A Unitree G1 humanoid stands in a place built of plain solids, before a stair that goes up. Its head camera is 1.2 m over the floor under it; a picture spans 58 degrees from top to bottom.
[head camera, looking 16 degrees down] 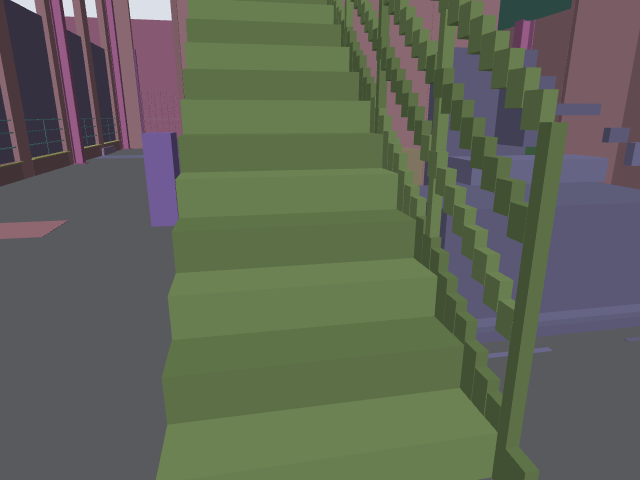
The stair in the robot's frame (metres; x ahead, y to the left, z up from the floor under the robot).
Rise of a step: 0.18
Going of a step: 0.25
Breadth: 1.14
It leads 11 degrees to the left of straight ahead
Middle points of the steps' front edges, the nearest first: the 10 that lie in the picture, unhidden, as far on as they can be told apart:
1.11 -0.08 0.18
1.36 -0.03 0.37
1.61 0.01 0.55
1.86 0.06 0.74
2.11 0.11 0.92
2.36 0.16 1.10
2.61 0.21 1.29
2.86 0.26 1.47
3.10 0.31 1.65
3.35 0.36 1.84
